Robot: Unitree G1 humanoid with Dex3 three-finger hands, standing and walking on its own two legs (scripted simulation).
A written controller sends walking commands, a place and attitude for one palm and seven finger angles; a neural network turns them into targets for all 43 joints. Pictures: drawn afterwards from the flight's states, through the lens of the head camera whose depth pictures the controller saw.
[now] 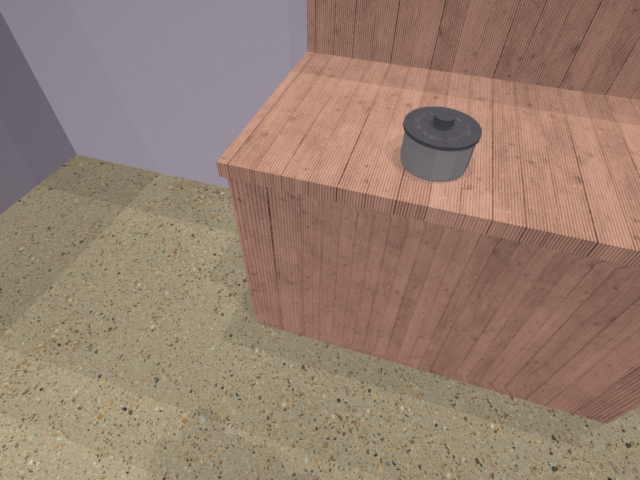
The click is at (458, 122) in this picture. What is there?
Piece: lid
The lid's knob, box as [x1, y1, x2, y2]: [433, 111, 455, 127]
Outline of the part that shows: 435,113 433,121 437,125 445,127 452,125 455,116 451,112 437,111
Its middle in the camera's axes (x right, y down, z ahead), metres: +0.25 -0.25 +0.80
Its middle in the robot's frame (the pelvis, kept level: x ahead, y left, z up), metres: +0.78 -0.21 +0.06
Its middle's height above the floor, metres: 0.84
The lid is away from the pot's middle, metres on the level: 0.00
